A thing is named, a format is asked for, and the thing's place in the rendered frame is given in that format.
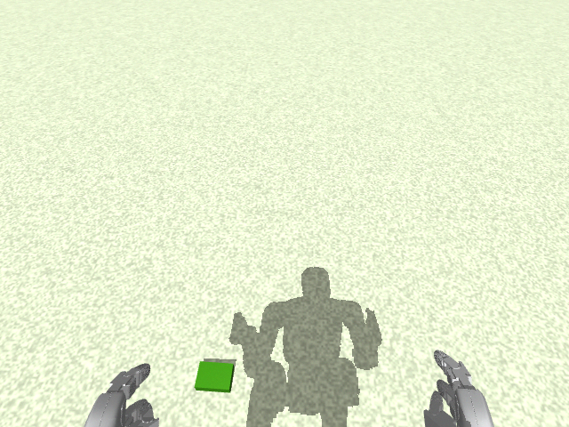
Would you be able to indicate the left robot hand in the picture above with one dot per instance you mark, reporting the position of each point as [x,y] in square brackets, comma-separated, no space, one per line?
[109,409]

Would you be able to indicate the small box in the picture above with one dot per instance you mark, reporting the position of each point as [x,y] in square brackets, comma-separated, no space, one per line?
[213,376]

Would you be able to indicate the right robot hand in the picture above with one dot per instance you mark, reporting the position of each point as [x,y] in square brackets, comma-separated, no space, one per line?
[467,404]

